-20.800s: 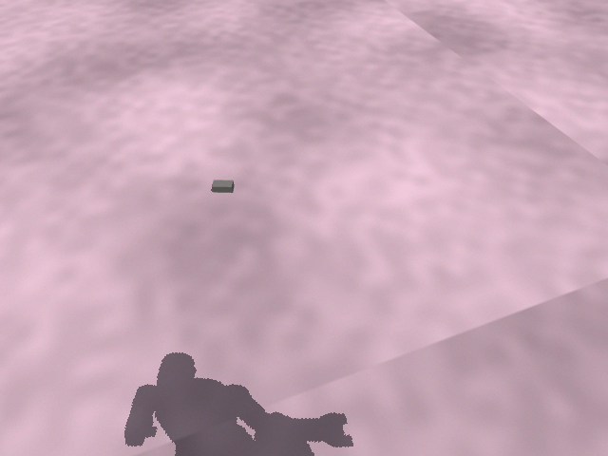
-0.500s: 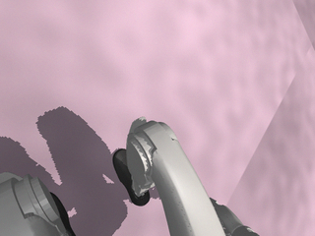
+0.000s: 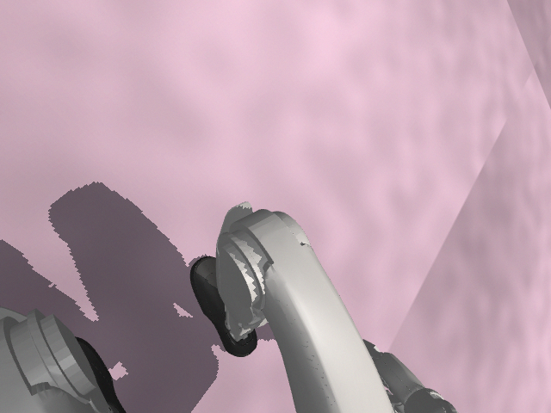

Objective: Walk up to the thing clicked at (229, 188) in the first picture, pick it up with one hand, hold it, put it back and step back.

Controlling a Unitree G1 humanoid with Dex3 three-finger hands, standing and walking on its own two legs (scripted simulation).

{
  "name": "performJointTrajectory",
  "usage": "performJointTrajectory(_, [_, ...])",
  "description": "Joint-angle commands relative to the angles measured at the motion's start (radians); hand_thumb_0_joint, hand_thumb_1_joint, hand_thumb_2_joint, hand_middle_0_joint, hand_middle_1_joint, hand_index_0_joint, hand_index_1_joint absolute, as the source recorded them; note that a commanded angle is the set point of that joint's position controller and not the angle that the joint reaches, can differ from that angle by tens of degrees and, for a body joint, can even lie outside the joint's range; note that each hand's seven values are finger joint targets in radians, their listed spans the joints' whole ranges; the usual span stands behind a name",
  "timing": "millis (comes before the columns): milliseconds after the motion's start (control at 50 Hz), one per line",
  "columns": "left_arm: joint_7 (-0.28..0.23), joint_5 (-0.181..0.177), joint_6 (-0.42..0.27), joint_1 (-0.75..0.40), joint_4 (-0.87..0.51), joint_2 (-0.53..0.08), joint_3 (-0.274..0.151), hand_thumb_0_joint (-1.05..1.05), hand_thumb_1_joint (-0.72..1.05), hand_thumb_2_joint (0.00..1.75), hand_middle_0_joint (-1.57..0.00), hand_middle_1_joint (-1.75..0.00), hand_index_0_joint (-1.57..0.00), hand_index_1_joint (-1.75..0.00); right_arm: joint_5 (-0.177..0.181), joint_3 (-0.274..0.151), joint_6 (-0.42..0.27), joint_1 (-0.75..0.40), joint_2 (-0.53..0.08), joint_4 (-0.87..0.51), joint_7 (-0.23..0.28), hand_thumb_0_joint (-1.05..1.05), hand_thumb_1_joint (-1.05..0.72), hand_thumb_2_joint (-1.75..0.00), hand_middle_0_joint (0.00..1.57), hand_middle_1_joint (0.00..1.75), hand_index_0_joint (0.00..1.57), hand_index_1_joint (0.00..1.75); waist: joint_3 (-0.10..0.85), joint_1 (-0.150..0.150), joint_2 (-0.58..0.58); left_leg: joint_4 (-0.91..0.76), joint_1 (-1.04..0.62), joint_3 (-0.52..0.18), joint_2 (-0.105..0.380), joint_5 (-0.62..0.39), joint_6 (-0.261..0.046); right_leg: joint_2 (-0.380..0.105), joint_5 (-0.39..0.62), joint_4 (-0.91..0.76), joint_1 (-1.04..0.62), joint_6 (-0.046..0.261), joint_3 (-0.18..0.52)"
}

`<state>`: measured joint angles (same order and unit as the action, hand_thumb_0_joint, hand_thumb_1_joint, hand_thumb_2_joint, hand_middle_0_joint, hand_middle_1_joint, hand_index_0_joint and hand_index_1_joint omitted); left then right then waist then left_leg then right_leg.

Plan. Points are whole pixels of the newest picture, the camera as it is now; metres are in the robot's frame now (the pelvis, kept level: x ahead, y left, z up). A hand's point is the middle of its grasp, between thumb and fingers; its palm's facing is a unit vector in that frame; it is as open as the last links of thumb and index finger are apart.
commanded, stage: rest palm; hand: left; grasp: from above
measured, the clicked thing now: out of the picture +0.54 +0.34 -0.30
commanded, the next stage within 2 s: none
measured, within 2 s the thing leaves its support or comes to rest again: neither
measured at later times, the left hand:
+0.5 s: hand out of the picture +0.51 +0.32 -0.25, palm faces -0.45 -0.11 -0.88, open 11.9 cm
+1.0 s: hand out of the picture +0.51 +0.32 -0.25, palm faces -0.45 -0.11 -0.88, open 11.2 cm
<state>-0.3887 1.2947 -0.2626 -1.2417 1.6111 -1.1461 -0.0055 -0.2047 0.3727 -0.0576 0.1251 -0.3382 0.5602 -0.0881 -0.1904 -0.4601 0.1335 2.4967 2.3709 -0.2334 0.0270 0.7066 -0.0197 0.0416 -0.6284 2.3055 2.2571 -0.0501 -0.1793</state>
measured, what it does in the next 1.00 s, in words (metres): stands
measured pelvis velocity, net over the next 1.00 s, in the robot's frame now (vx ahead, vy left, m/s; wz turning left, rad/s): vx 0.00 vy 0.00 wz -0.02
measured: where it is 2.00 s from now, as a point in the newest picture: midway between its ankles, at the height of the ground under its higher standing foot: (172, 364)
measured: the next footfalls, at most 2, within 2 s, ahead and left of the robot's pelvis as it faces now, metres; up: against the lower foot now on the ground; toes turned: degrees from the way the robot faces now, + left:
none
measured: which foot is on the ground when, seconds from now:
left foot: down 0.00-1.00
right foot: down 0.00-1.00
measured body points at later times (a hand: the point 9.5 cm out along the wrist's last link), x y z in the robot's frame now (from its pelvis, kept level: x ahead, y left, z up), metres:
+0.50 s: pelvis +0.00 +0.00 +0.00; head +0.31 +0.13 +0.30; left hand +0.53 +0.32 -0.20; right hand +0.03 -0.25 -0.05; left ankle +0.06 +0.12 -0.28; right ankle +0.12 -0.12 -0.28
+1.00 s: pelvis +0.00 +0.00 +0.00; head +0.31 +0.13 +0.30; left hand +0.53 +0.32 -0.20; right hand +0.03 -0.25 -0.05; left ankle +0.06 +0.12 -0.28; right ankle +0.12 -0.12 -0.28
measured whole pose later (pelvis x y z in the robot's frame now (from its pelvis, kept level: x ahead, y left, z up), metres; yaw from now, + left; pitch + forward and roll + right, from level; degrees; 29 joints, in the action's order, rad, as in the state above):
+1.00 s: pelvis +0.00 +0.00 +0.00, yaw -1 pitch +31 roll -16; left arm -0.43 1.28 -0.24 -1.24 1.63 -1.18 -0.01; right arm -0.22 0.41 -0.09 0.11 -0.35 0.56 -0.08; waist -0.23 -0.48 0.15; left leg 2.51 2.37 -0.25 0.03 0.71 -0.02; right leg 0.05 -0.63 2.30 2.25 -0.06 -0.19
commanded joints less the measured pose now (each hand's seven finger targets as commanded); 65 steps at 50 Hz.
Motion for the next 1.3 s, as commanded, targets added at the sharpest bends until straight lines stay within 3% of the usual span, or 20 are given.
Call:
performJointTrajectory(0, [-0.061,-0.011,-0.004,-0.293,-0.144,-0.219,-0.014,0.00,-0.21,0.72,-0.37,-0.67,-0.36,-0.68,0.002,-0.094,0.006,0.195,-0.330,0.027,0.011,0.00,-0.90,-0.90,0.20,0.30,0.20,0.30,0.697,-0.053,-0.615,-0.234,-0.555,0.062,0.036,-0.292,0.008,0.033,0.273,-0.185,-0.405,0.072,-0.076])
performJointTrajectory(20, [-0.069,-0.007,-0.001,-0.280,-0.123,-0.221,-0.016,0.00,-0.21,0.71,-0.37,-0.67,-0.36,-0.68,0.000,-0.094,0.007,0.195,-0.327,0.028,0.009,0.00,-0.90,-0.90,0.20,0.30,0.20,0.30,0.699,-0.043,-0.634,-0.242,-0.580,0.058,0.038,-0.308,0.011,0.034,0.282,-0.179,-0.401,0.072,-0.077])
performJointTrajectory(80, [-0.066,-0.002,0.011,-0.251,-0.087,-0.175,0.001,0.00,-0.18,0.69,-0.38,-0.66,-0.37,-0.67,-0.005,-0.090,0.005,0.211,-0.332,0.054,0.004,0.00,-0.90,-0.90,0.20,0.30,0.20,0.30,0.634,-0.074,-0.631,-0.232,-0.592,0.046,0.043,-0.325,0.015,0.030,0.272,-0.175,-0.335,0.074,-0.083])
performJointTrajectory(120, [-0.077,-0.007,0.010,-0.283,-0.131,-0.219,-0.025,0.00,-0.17,0.68,-0.40,-0.65,-0.39,-0.66,-0.004,-0.084,0.002,0.198,-0.330,0.044,0.003,0.00,-0.90,-0.90,0.20,0.30,0.20,0.30,0.670,-0.064,-0.633,-0.238,-0.594,0.045,0.045,-0.312,0.016,0.028,0.272,-0.180,-0.367,0.073,-0.082])
performJointTrajectory(200, [-0.077,-0.018,0.020,-0.249,-0.077,-0.181,0.002,0.00,-0.17,0.68,-0.39,-0.65,-0.39,-0.66,-0.004,-0.085,-0.005,0.200,-0.334,0.049,0.003,0.00,-0.90,-0.90,0.20,0.30,0.20,0.30,0.638,-0.077,-0.580,-0.224,-0.528,0.058,0.038,-0.286,0.003,0.033,0.277,-0.182,-0.396,0.067,-0.076])
performJointTrajectory(280, [-0.083,-0.013,0.015,-0.282,-0.114,-0.230,-0.016,0.00,-0.16,0.67,-0.40,-0.65,-0.40,-0.66,-0.009,-0.077,-0.009,0.196,-0.337,0.051,0.007,0.00,-0.90,-0.90,0.20,0.30,0.20,0.30,0.671,-0.065,-0.625,-0.227,-0.563,0.050,0.043,-0.298,0.012,0.029,0.276,-0.183,-0.389,0.069,-0.081])
performJointTrajectory(360, [-0.084,-0.021,0.019,-0.234,-0.041,-0.194,0.003,0.00,-0.15,0.66,-0.41,-0.65,-0.40,-0.66,-0.007,-0.074,-0.014,0.184,-0.340,0.042,0.007,0.00,-0.90,-0.90,0.20,0.30,0.20,0.30,0.607,-0.079,-0.580,-0.240,-0.538,0.038,0.044,-0.247,0.012,0.031,0.235,-0.181,-0.356,0.072,-0.087])
performJointTrajectory(380, [-0.088,-0.017,0.011,-0.277,-0.112,-0.217,-0.008,0.00,-0.15,0.66,-0.41,-0.66,-0.40,-0.66,-0.008,-0.075,-0.013,0.189,-0.344,0.045,0.008,0.00,-0.90,-0.90,0.20,0.30,0.20,0.30,0.635,-0.075,-0.616,-0.242,-0.553,0.038,0.045,-0.256,0.015,0.028,0.242,-0.181,-0.360,0.070,-0.088])
performJointTrajectory(520, [-0.095,-0.017,0.021,-0.284,-0.108,-0.224,-0.016,0.00,-0.14,0.66,-0.42,-0.64,-0.41,-0.65,-0.010,-0.073,-0.020,0.198,-0.346,0.051,0.008,0.00,-0.90,-0.90,0.20,0.30,0.20,0.30,0.665,-0.079,-0.636,-0.226,-0.585,0.037,0.049,-0.324,0.018,0.030,0.290,-0.175,-0.371,0.072,-0.086])
performJointTrajectory(540, [-0.092,-0.019,0.027,-0.241,-0.048,-0.191,0.008,0.00,-0.13,0.64,-0.42,-0.64,-0.42,-0.64,-0.010,-0.072,-0.023,0.192,-0.342,0.047,0.007,0.00,-0.90,-0.90,0.20,0.30,0.20,0.30,0.617,-0.084,-0.614,-0.229,-0.546,0.047,0.046,-0.290,0.014,0.033,0.272,-0.176,-0.377,0.071,-0.083])
performJointTrajectory(600, [-0.094,-0.015,0.026,-0.283,-0.124,-0.244,-0.019,0.00,-0.12,0.65,-0.44,-0.63,-0.43,-0.64,-0.011,-0.060,-0.019,0.203,-0.342,0.051,0.008,0.00,-0.90,-0.90,0.20,0.30,0.20,0.30,0.660,-0.074,-0.617,-0.221,-0.546,0.052,0.045,-0.299,0.009,0.032,0.288,-0.180,-0.412,0.066,-0.079])
performJointTrajectory(720, [-0.089,-0.026,0.031,-0.231,-0.052,-0.235,-0.016,0.00,-0.07,0.62,-0.47,-0.61,-0.46,-0.61,-0.011,-0.058,-0.019,0.193,-0.347,0.046,0.009,0.00,-0.90,-0.90,0.20,0.30,0.20,0.30,0.629,-0.080,-0.586,-0.217,-0.522,0.046,0.047,-0.287,0.010,0.035,0.270,-0.188,-0.406,0.069,-0.087])
performJointTrajectory(800, [-0.083,-0.023,0.026,-0.275,-0.130,-0.265,-0.031,0.00,-0.06,0.58,-0.47,-0.61,-0.48,-0.61,-0.013,-0.063,-0.021,0.204,-0.356,0.047,0.011,0.00,-0.90,-0.90,0.20,0.30,0.20,0.30,0.654,-0.073,-0.631,-0.224,-0.544,0.046,0.049,-0.291,0.014,0.030,0.275,-0.179,-0.409,0.070,-0.085])
performJointTrajectory(880, [-0.080,-0.025,0.027,-0.219,-0.073,-0.226,-0.009,0.00,-0.03,0.57,-0.48,-0.59,-0.49,-0.59,-0.015,-0.056,-0.020,0.192,-0.351,0.034,0.013,0.00,-0.90,-0.90,0.20,0.30,0.20,0.30,0.605,-0.086,-0.569,-0.224,-0.510,0.046,0.047,-0.260,0.009,0.035,0.254,-0.189,-0.413,0.069,-0.086])
performJointTrajectory(900, [-0.082,-0.024,0.023,-0.259,-0.128,-0.256,-0.023,0.00,-0.03,0.57,-0.50,-0.59,-0.50,-0.59,-0.016,-0.056,-0.020,0.195,-0.354,0.042,0.014,0.00,-0.90,-0.90,0.20,0.30,0.20,0.30,0.634,-0.079,-0.599,-0.219,-0.517,0.051,0.047,-0.266,0.010,0.035,0.261,-0.192,-0.420,0.069,-0.085])
performJointTrajectory(980, [-0.080,-0.034,0.025,-0.282,-0.160,-0.247,-0.012,0.00,-0.02,0.57,-0.51,-0.57,-0.51,-0.58,-0.012,-0.064,-0.021,0.186,-0.355,0.033,0.017,0.00,-0.90,-0.90,0.20,0.30,0.20,0.30,0.672,-0.077,-0.635,-0.224,-0.578,0.045,0.053,-0.306,0.016,0.035,0.283,-0.188,-0.416,0.070,-0.084])
performJointTrajectory(1020, [-0.076,-0.034,0.033,-0.230,-0.078,-0.214,0.004,0.00,0.00,0.56,-0.52,-0.56,-0.52,-0.57,-0.013,-0.064,-0.020,0.192,-0.350,0.047,0.013,0.00,-0.90,-0.90,0.20,0.30,0.20,0.30,0.625,-0.086,-0.617,-0.228,-0.553,0.044,0.053,-0.298,0.016,0.039,0.276,-0.189,-0.410,0.070,-0.090])
performJointTrajectory(1100, [-0.067,-0.028,0.029,-0.274,-0.159,-0.243,-0.008,0.00,0.03,0.55,-0.55,-0.55,-0.55,-0.55,-0.013,-0.063,-0.015,0.189,-0.359,0.040,0.012,0.00,-0.90,-0.90,0.20,0.30,0.20,0.30,0.640,-0.077,-0.645,-0.226,-0.575,0.041,0.052,-0.313,0.018,0.033,0.280,-0.185,-0.391,0.071,-0.087])
performJointTrajectory(1160, [-0.065,-0.030,0.034,-0.223,-0.085,-0.227,-0.013,0.00,0.06,0.53,-0.57,-0.54,-0.57,-0.54,-0.013,-0.048,-0.012,0.185,-0.350,0.046,0.009,0.00,-0.90,-0.90,0.20,0.30,0.20,0.30,0.607,-0.081,-0.620,-0.220,-0.562,0.030,0.054,-0.325,0.024,0.027,0.278,-0.180,-0.363,0.076,-0.096])
performJointTrajectory(1280, [-0.055,-0.037,0.021,-0.240,-0.134,-0.251,-0.018,0.00,0.08,0.50,-0.58,-0.52,-0.58,-0.52,-0.018,-0.039,-0.006,0.177,-0.352,0.044,0.013,0.00,-0.90,-0.90,0.20,0.30,0.20,0.30,0.624,-0.078,-0.634,-0.214,-0.572,0.034,0.055,-0.325,0.022,0.027,0.279,-0.187,-0.377,0.073,-0.091])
